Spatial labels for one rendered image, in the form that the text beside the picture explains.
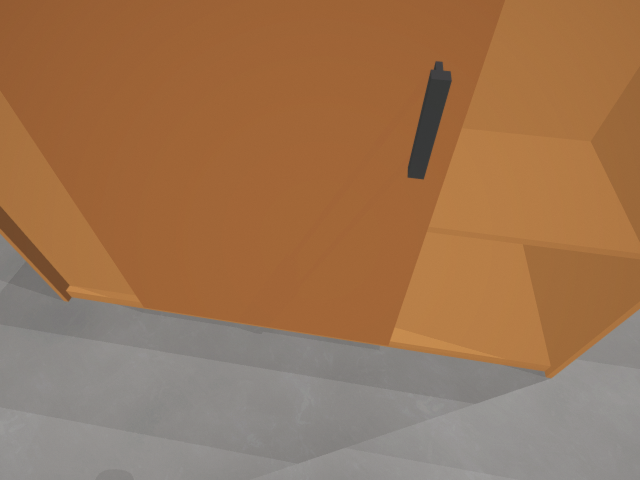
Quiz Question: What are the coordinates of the wardrobe door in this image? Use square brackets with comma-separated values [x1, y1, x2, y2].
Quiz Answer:
[0, 91, 135, 295]
[0, 0, 505, 346]

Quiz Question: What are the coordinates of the handle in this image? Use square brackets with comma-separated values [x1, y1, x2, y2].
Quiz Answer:
[408, 61, 452, 179]

